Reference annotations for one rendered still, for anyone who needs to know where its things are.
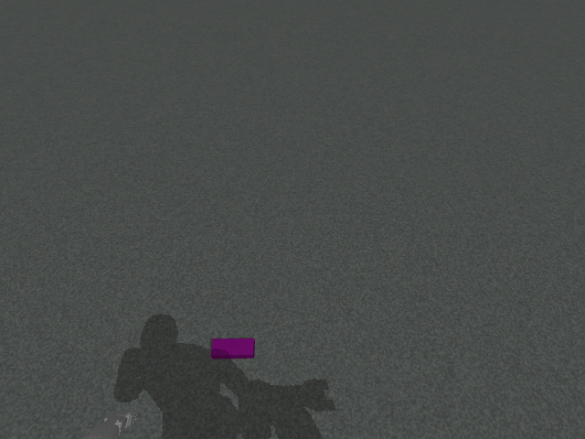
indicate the small box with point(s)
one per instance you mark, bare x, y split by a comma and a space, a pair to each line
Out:
233, 348

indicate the left robot hand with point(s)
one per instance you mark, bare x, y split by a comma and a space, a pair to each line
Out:
114, 424

